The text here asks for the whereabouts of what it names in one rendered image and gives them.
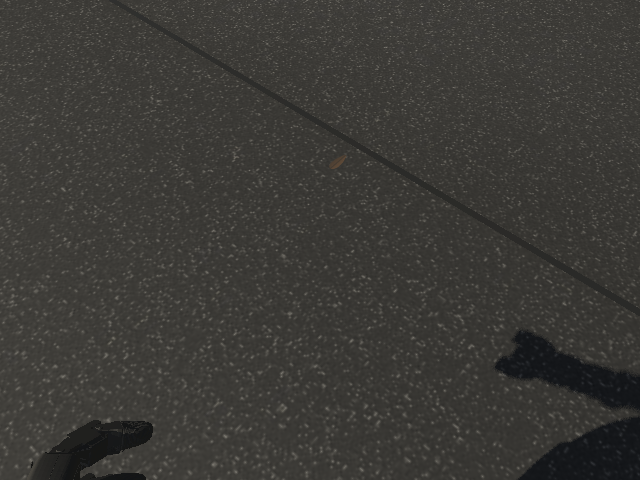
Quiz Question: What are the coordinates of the left robot hand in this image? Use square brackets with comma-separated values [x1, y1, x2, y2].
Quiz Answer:
[27, 420, 153, 480]

